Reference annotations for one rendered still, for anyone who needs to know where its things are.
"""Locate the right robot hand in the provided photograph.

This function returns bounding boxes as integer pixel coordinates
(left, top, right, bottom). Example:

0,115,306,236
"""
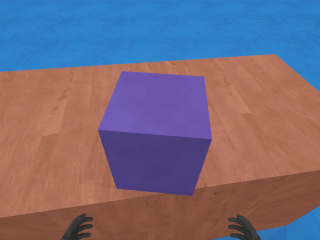
228,214,261,240

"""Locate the left robot hand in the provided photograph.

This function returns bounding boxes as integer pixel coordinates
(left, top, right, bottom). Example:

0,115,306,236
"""
61,213,94,240

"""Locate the pedestal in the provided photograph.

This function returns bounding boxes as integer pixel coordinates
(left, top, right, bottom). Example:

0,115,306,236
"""
0,54,320,240

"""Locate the carton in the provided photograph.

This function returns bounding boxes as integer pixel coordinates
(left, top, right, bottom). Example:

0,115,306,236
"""
98,71,212,196

